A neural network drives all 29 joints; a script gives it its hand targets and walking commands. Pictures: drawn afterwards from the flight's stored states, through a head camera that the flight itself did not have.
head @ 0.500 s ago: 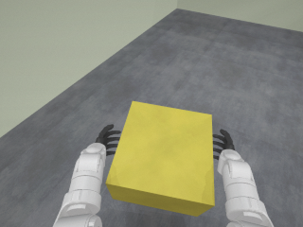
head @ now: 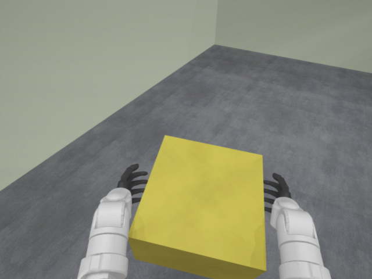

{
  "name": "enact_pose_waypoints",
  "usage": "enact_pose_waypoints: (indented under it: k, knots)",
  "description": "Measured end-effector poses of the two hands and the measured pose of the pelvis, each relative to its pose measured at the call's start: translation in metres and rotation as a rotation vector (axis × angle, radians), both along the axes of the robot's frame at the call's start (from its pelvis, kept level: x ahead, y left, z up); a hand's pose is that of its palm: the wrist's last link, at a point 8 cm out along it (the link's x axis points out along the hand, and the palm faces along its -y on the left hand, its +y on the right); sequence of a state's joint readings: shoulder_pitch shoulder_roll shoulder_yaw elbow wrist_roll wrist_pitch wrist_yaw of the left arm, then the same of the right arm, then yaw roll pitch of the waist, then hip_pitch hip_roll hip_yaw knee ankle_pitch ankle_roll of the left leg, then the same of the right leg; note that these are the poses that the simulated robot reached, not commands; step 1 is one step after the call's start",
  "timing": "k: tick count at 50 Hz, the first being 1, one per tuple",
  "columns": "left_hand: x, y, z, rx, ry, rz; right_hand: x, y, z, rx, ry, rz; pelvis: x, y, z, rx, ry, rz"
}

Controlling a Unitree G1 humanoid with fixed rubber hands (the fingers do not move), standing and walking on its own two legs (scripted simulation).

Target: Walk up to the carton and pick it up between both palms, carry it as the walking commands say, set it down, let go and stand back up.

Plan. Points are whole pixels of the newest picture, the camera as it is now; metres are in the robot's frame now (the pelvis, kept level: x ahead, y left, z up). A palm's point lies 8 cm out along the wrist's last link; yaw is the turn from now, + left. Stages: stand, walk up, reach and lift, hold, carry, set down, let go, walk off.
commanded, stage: reach and lift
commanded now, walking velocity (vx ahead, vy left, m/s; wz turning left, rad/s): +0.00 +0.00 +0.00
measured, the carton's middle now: (201, 205) +0.32 -0.02 -0.04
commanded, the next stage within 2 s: hold in 0.94 s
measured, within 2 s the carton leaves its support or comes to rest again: neither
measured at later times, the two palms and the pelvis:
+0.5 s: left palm (126, 199) +0.29 +0.15 +0.04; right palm (282, 195) +0.29 -0.20 +0.04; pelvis -0.01 -0.01 +0.00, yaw +0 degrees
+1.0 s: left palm (122, 201) +0.28 +0.16 +0.04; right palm (277, 197) +0.29 -0.19 +0.04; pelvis +0.00 -0.01 +0.00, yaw +0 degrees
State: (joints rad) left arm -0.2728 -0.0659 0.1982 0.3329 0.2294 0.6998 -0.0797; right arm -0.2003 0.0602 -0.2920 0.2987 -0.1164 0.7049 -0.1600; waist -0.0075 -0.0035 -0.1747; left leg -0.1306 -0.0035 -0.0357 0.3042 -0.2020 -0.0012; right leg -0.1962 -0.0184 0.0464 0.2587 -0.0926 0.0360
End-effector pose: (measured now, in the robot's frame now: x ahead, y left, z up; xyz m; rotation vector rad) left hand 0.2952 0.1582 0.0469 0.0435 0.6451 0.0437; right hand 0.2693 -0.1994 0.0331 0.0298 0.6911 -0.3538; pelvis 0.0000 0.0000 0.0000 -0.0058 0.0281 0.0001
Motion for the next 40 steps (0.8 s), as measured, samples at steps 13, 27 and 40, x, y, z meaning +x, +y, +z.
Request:
enact_pose_waypoints:
  k: [13, 27, 40]
  knots:
    - [-0.017, -0.006, -0.005, 0.005, -0.032, 0.019, 0.007, -0.007, 0.009, 0.049, -0.062, -0.004, -0.023, -0.01, -0.003, 0.013, -0.065, 0.002]
    - [-0.005, -0.003, -0.006, 0.011, -0.011, 0.034, 0.023, -0.002, 0.011, 0.042, -0.066, 0.009, -0.012, -0.008, -0.002, 0.01, -0.039, 0.002]
    - [-0.003, 0.006, -0.011, 0.022, 0.045, 0.079, 0.024, 0.007, 0.005, 0.015, -0.025, 0.053, 0.002, -0.006, 0.001, 0.007, 0.004, 0.001]
